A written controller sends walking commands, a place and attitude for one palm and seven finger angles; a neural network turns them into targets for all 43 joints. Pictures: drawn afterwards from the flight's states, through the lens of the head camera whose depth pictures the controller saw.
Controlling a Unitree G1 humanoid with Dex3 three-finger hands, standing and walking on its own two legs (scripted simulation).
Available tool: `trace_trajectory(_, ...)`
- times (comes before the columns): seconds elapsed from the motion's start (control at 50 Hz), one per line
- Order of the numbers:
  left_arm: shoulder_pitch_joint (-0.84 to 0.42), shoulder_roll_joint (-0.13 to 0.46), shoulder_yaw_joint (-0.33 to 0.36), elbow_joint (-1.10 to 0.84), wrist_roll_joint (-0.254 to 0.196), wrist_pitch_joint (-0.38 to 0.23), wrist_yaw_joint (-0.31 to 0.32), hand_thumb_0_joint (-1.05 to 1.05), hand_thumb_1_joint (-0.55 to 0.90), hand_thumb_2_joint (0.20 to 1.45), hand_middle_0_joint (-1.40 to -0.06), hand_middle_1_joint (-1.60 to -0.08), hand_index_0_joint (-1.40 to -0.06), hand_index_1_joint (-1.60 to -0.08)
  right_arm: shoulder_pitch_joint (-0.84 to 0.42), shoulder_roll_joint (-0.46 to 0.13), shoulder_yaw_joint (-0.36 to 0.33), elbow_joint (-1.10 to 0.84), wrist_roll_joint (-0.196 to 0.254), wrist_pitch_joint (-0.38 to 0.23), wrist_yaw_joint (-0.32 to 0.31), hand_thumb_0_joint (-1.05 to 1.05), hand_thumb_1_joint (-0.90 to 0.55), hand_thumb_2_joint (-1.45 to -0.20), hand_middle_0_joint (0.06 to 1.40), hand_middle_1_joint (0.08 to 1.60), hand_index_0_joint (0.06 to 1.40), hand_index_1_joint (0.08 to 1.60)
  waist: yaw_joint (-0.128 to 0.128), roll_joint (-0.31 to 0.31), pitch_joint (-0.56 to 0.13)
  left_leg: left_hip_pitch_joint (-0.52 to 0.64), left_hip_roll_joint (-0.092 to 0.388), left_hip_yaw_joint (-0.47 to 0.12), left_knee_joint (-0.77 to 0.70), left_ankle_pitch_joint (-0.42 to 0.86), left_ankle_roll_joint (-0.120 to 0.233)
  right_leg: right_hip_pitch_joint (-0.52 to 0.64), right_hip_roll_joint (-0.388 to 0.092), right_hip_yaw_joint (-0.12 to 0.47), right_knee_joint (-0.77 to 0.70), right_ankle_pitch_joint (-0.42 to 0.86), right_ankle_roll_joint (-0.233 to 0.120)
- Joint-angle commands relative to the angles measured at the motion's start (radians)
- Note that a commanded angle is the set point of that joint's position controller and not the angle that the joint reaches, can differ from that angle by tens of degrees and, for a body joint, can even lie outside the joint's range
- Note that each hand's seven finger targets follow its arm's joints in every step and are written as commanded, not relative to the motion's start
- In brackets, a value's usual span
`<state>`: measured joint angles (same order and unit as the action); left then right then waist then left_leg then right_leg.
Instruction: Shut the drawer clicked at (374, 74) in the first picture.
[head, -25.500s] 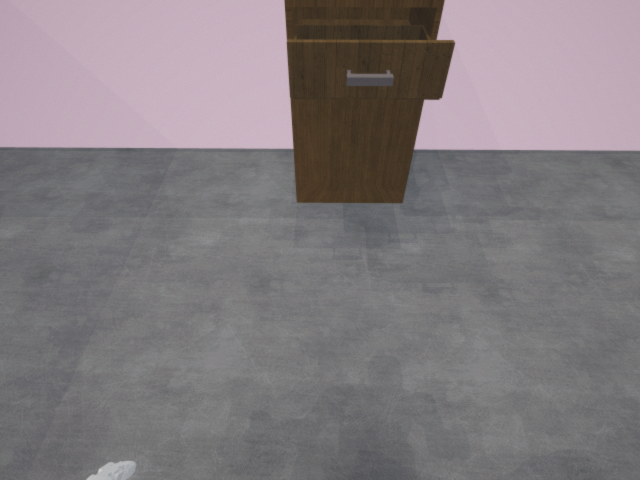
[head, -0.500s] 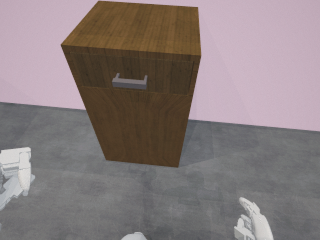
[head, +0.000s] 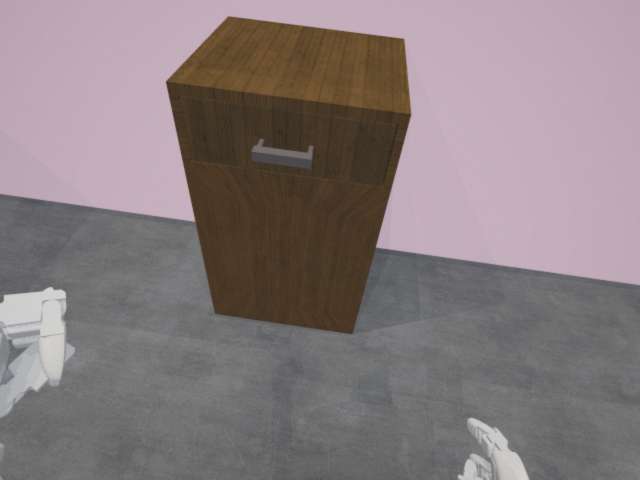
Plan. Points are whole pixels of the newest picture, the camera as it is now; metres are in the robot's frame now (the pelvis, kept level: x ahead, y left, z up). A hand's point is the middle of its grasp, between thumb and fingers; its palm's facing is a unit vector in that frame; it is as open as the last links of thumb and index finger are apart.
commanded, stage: stop stepping back and stand still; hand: left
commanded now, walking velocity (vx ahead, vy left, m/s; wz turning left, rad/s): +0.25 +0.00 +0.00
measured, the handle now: (284, 151) +0.76 +0.16 +0.00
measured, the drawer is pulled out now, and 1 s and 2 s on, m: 0.00 0.00 0.00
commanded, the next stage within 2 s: let the arm hang, fingers relaxed in 0.62 s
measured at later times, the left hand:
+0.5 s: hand out of the picture +0.11 +0.28 +0.16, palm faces +0.43 -0.83 -0.36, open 3.2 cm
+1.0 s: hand out of the picture +0.01 +0.23 -0.16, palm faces +0.08 -0.97 -0.23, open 3.1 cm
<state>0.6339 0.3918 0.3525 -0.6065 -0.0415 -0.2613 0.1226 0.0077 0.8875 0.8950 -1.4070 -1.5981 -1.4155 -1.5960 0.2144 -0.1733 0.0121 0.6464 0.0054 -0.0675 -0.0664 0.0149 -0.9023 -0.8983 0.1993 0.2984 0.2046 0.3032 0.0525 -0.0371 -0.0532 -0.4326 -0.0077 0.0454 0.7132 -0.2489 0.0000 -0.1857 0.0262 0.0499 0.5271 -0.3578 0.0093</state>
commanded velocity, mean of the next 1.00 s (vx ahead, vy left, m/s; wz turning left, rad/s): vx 0.10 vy -0.04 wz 0.00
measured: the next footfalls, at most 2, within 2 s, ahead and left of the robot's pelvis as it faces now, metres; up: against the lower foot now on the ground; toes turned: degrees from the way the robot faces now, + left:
left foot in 0.02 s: +0.07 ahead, +0.09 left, +0.00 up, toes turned +2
right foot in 0.28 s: -0.02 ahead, -0.07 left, +0.00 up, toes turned -4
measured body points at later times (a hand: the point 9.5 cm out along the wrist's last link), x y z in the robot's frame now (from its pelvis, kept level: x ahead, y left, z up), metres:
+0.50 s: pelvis -0.08 +0.03 -0.01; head -0.10 +0.05 +0.44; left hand +0.08 +0.32 +0.18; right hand +0.04 -0.24 -0.09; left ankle -0.04 +0.15 -0.73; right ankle -0.09 -0.09 -0.73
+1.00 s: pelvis -0.07 +0.04 -0.01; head -0.06 +0.06 +0.44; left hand +0.00 +0.28 -0.14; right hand +0.03 -0.20 -0.13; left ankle -0.06 +0.16 -0.73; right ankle -0.06 -0.07 -0.73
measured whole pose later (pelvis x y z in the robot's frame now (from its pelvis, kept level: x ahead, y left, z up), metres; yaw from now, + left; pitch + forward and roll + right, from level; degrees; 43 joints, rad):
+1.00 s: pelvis -0.07 +0.04 -0.01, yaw +3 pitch -1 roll +0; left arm 0.33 0.19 0.05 0.69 0.05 0.07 0.05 0.01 0.91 0.89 -1.13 -1.38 -1.14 -1.33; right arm 0.24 -0.19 0.00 0.83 -0.03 0.03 0.00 0.01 -0.91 -0.90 0.20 0.30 0.20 0.30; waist -0.02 -0.04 0.03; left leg -0.32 0.04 0.05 0.68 -0.34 0.00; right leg -0.30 -0.04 -0.11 0.67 -0.36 -0.01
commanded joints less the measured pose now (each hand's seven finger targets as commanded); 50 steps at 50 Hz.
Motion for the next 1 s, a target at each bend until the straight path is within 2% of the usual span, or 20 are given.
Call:
trace_trajectory(0.0, -0.161, 0.168, 0.124, -0.133, 0.000, -0.023, 0.030, 0.000, 0.900, 0.900, -1.400, -1.600, -1.400, -1.600, -0.100, -0.178, -0.045, -0.178, 0.000, -0.092, -0.032, 0.000, -0.900, -0.900, 0.200, 0.300, 0.200, 0.300, -0.051, 0.239, 0.000, 0.312, 0.193, -0.205, -0.352, 0.412, 0.066, -0.191, -0.048, 0.005, 0.106, 0.183, -0.001)
trace_trajectory(0.04, -0.163, 0.161, 0.110, -0.131, 0.008, -0.026, 0.036, 0.000, 0.900, 0.900, -1.400, -1.600, -1.400, -1.600, -0.068, -0.163, -0.050, -0.185, 0.001, -0.110, -0.014, 0.000, -0.900, -0.900, 0.200, 0.300, 0.200, 0.300, -0.052, 0.164, -0.064, 0.385, 0.258, -0.295, -0.388, 0.376, 0.105, -0.216, -0.008, 0.003, 0.130, -0.067, 0.005)
trace_trajectory(0.08, -0.121, 0.200, 0.158, -0.253, -0.008, -0.029, 0.033, 0.000, 0.900, 0.900, -1.400, -1.600, -1.400, -1.600, -0.082, -0.146, -0.047, -0.191, -0.021, -0.127, -0.010, 0.000, -0.900, -0.900, 0.200, 0.300, 0.200, 0.300, -0.057, 0.269, -0.090, 0.313, 0.276, -0.405, -0.521, 0.050, 0.081, -0.174, -0.019, 0.010, 0.231, -0.129, 0.003)
trace_trajectory(0.12, -0.030, 0.157, 0.137, -0.279, 0.002, -0.019, 0.038, 0.000, 0.900, 0.900, -1.400, -1.600, -1.400, -1.600, -0.100, -0.143, -0.047, -0.212, -0.014, -0.121, 0.013, 0.000, -0.900, -0.900, 0.200, 0.300, 0.200, 0.300, -0.053, 0.233, -0.065, 0.131, 0.258, -0.331, -0.604, -0.323, 0.089, -0.048, -0.014, -0.015, 0.230, -0.091, -0.008)
trace_trajectory(0.2, 0.136, 0.157, 0.156, -0.246, 0.002, -0.001, 0.041, 0.000, 0.900, 0.900, -1.400, -1.600, -1.400, -1.600, -0.119, -0.152, -0.057, -0.240, -0.007, -0.078, 0.022, 0.000, -0.900, -0.900, 0.200, 0.300, 0.200, 0.300, -0.050, 0.228, -0.036, -0.131, 0.149, -0.145, -0.521, -0.467, 0.034, 0.206, 0.035, -0.148, 0.012, -0.105, -0.041)
trace_trajectory(0.24, 0.116, 0.173, 0.167, -0.210, 0.005, 0.010, 0.043, 0.000, 0.900, 0.900, -1.400, -1.600, -1.400, -1.600, -0.117, -0.143, -0.065, -0.237, -0.010, -0.044, 0.010, 0.000, -0.900, -0.900, 0.200, 0.300, 0.200, 0.300, -0.048, 0.015, 0.020, -0.178, 0.038, -0.042, -0.142, -0.370, 0.005, 0.121, -0.081, 0.049, -0.210, -0.256, -0.126)
trace_trajectory(0.26, 0.062, 0.186, 0.172, -0.209, 0.001, 0.008, 0.041, 0.000, 0.900, 0.900, -1.400, -1.600, -1.400, -1.600, -0.095, -0.146, -0.075, -0.218, -0.008, -0.029, 0.007, 0.000, -0.900, -0.900, 0.200, 0.300, 0.200, 0.300, -0.058, -0.181, 0.050, -0.153, -0.011, -0.001, 0.219, -0.219, -0.006, -0.067, -0.300, 0.364, -0.377, -0.410, -0.224)
trace_trajectory(0.28, -0.014, 0.185, 0.186, -0.208, -0.014, 0.001, 0.048, 0.000, 0.900, 0.900, -1.400, -1.600, -1.400, -1.600, -0.083, -0.155, -0.078, -0.192, -0.015, -0.026, 0.007, 0.000, -0.900, -0.900, 0.200, 0.300, 0.200, 0.300, -0.063, -0.176, 0.086, -0.209, 0.005, -0.033, 0.380, -0.170, -0.005, -0.106, -0.396, 0.445, -0.424, -0.304, -0.274)
trace_trajectory(0.32, -0.045, 0.179, 0.191, -0.135, -0.013, -0.005, 0.049, 0.000, 0.900, 0.900, -1.400, -1.600, -1.400, -1.600, -0.047, -0.147, -0.075, -0.170, -0.007, -0.042, 0.002, 0.000, -0.900, -0.900, 0.200, 0.300, 0.200, 0.300, -0.085, -0.106, 0.012, -0.192, 0.053, -0.076, 0.375, -0.127, 0.004, -0.040, -0.336, 0.304, -0.289, -0.119, -0.240)
trace_trajectory(0.42, -0.149, 0.097, 0.060, -0.071, 0.012, 0.004, 0.057, 0.000, 0.900, 0.900, -1.400, -1.600, -1.400, -1.600, -0.080, -0.146, -0.058, -0.145, -0.010, -0.073, -0.038, 0.000, -0.900, -0.900, 0.200, 0.300, 0.200, 0.300, -0.086, 0.005, 0.093, 0.245, 0.036, 0.049, -0.144, -0.124, 0.033, -0.318, -0.183, 0.017, -0.166, -0.355, -0.133)
trace_trajectory(0.44, -0.178, 0.100, 0.049, -0.105, 0.010, -0.003, 0.059, 0.000, 0.900, 0.900, -1.400, -1.600, -1.400, -1.600, -0.072, -0.158, -0.060, -0.150, -0.011, -0.088, -0.043, 0.000, -0.900, -0.900, 0.200, 0.300, 0.200, 0.300, -0.086, 0.067, 0.093, 0.277, 0.043, 0.017, -0.222, -0.147, 0.044, -0.304, -0.148, 0.001, -0.072, -0.285, -0.111)
trace_trajectory(0.48, -0.222, 0.118, 0.058, -0.224, 0.015, -0.027, 0.065, 0.000, 0.900, 0.900, -1.400, -1.600, -1.400, -1.600, -0.061, -0.189, -0.058, -0.173, -0.008, -0.112, -0.043, 0.000, -0.900, -0.900, 0.200, 0.300, 0.200, 0.300, -0.088, 0.347, 0.096, 0.307, 0.315, -0.488, -0.470, -0.279, 0.176, -0.402, -0.010, -0.107, 0.302, -0.181, -0.012)
trace_trajectory(0.5, -0.239, 0.146, 0.084, -0.270, 0.031, -0.037, 0.063, 0.000, 0.900, 0.900, -1.400, -1.600, -1.400, -1.600, -0.060, -0.169, -0.054, -0.171, -0.018, -0.121, -0.032, 0.000, -0.900, -0.900, 0.200, 0.300, 0.200, 0.300, -0.081, 0.297, 0.107, 0.251, 0.365, -0.565, -0.525, -0.215, 0.225, -0.400, 0.001, -0.059, 0.457, -0.184, -0.009)
trace_trajectory(0.62, 0.057, 0.174, 0.171, -0.264, 0.013, -0.014, 0.063, 0.000, 0.900, 0.900, -1.400, -1.600, -1.400, -1.600, -0.086, -0.135, -0.048, -0.174, -0.010, -0.115, 0.020, 0.000, -0.900, -0.900, 0.200, 0.300, 0.200, 0.300, -0.046, 0.281, 0.036, -0.080, 0.224, -0.177, -0.413, -0.303, 0.097, 0.076, -0.023, -0.111, 0.106, -0.045, -0.020)
trace_trajectory(0.66, 0.074, 0.172, 0.183, -0.201, 0.017, -0.012, 0.060, 0.000, 0.900, 0.900, -1.400, -1.600, -1.400, -1.600, -0.081, -0.131, -0.053, -0.188, -0.011, -0.086, 0.023, 0.000, -0.900, -0.900, 0.200, 0.300, 0.200, 0.300, -0.050, 0.128, 0.049, -0.176, 0.133, -0.070, -0.223, -0.324, 0.045, 0.154, -0.054, -0.025, -0.082, -0.080, -0.049)
trace_trajectory(0.68, 0.102, 0.172, 0.188, -0.140, 0.013, -0.004, 0.059, 0.000, 0.900, 0.900, -1.400, -1.600, -1.400, -1.600, -0.070, -0.121, -0.060, -0.189, -0.009, -0.070, 0.022, 0.000, -0.900, -0.900, 0.200, 0.300, 0.200, 0.300, -0.053, -0.095, 0.065, -0.182, 0.040, -0.009, 0.028, -0.269, 0.015, 0.064, -0.184, 0.235, -0.251, -0.215, -0.113)
trace_trajectory(0.7, -0.074, -0.014, -0.213, 0.635, 0.116, 0.178, -0.079, 0.000, 0.900, 0.900, -1.400, -1.600, -1.400, -1.600, -0.096, -0.183, -0.082, -0.028, -0.012, -0.072, 0.087, 0.000, -0.900, -0.900, 0.200, 0.300, 0.200, 0.300, -0.079, -0.151, 0.052, -0.247, 0.070, -0.002, 0.231, -0.307, -0.011, -0.033, -0.451, 0.247, -0.145, 0.457, -0.153)
trace_trajectory(0.82, -0.269, -0.050, -0.258, 0.844, 0.074, 0.254, -0.106, 0.000, 0.900, 0.900, -1.160, -1.340, -1.160, -1.340, 0.050, -0.125, -0.060, 0.003, -0.029, 0.060, 0.089, 0.000, -0.900, -0.900, 0.200, 0.300, 0.200, 0.300, -0.095, -0.279, 0.018, 0.054, 0.015, 0.016, -0.001, -0.142, 0.016, -0.098, -0.227, -0.027, 0.008, 0.528, -0.124)
trace_trajectory(0.88, -0.288, -0.060, -0.281, 1.022, 0.070, 0.269, -0.113, 0.000, 0.900, 0.900, -1.040, -1.210, -1.040, -1.210, 0.021, -0.173, -0.066, 0.037, -0.042, 0.063, 0.076, 0.000, -0.900, -0.900, 0.200, 0.300, 0.200, 0.300, -0.070, -0.101, 0.031, 0.193, 0.119, -0.128, -0.145, 0.204, 0.065, -0.190, -0.147, -0.057, 0.041, 0.288, -0.032)
trace_trajectory(0.98, -0.322, -0.056, -0.295, 1.289, 0.059, 0.276, -0.113, 0.000, 0.900, 0.900, -0.840, -0.993, -0.840, -0.993, 0.011, -0.149, -0.043, 0.144, -0.038, 0.068, 0.054, 0.000, -0.900, -0.900, 0.200, 0.300, 0.200, 0.300, -0.052, 0.247, 0.114, 0.076, 0.135, -0.134, -0.306, 0.012, 0.064, -0.081, -0.093, -0.069, -0.039, 0.058, -0.034)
